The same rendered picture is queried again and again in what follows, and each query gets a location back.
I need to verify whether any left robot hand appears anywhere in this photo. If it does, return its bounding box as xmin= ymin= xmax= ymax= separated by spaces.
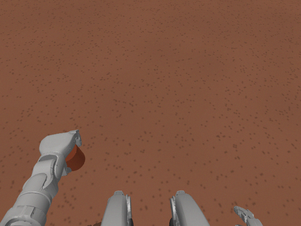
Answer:
xmin=39 ymin=130 xmax=82 ymax=176

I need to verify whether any right robot hand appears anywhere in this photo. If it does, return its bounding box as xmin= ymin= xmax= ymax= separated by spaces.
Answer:
xmin=234 ymin=206 xmax=263 ymax=226

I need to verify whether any can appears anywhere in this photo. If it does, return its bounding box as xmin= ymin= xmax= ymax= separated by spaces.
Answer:
xmin=65 ymin=144 xmax=85 ymax=171

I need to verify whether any left robot arm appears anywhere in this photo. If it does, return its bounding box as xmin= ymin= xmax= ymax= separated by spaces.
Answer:
xmin=0 ymin=152 xmax=65 ymax=226

